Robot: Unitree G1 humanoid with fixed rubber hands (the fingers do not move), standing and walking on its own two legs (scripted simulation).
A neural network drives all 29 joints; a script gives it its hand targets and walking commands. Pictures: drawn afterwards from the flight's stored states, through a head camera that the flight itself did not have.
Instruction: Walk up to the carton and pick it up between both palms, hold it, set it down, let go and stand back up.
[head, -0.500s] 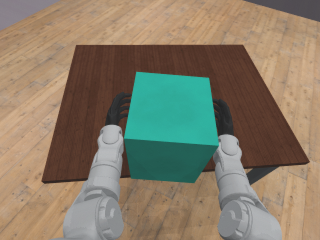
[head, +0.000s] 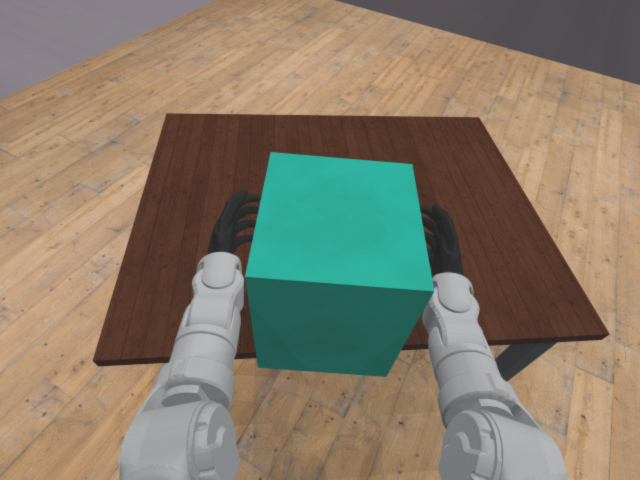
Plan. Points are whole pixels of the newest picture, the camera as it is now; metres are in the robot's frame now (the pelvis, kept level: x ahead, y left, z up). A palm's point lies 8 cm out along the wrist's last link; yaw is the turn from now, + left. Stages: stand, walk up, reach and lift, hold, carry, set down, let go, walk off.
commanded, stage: reach and lift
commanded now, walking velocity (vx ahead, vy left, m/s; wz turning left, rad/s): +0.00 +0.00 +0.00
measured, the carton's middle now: (331, 270) +0.40 +0.00 +0.01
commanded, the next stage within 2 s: none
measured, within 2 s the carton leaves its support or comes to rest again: neither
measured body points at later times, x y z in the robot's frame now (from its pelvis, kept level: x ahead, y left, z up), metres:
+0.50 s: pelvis -0.01 +0.00 +0.00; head -0.01 +0.04 +0.45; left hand +0.39 +0.15 +0.10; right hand +0.37 -0.15 +0.10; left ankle +0.00 +0.11 -0.75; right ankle +0.00 -0.11 -0.75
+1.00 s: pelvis -0.02 +0.01 +0.00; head -0.04 +0.04 +0.45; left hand +0.37 +0.15 +0.14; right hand +0.36 -0.14 +0.15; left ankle +0.00 +0.11 -0.75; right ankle +0.00 -0.11 -0.75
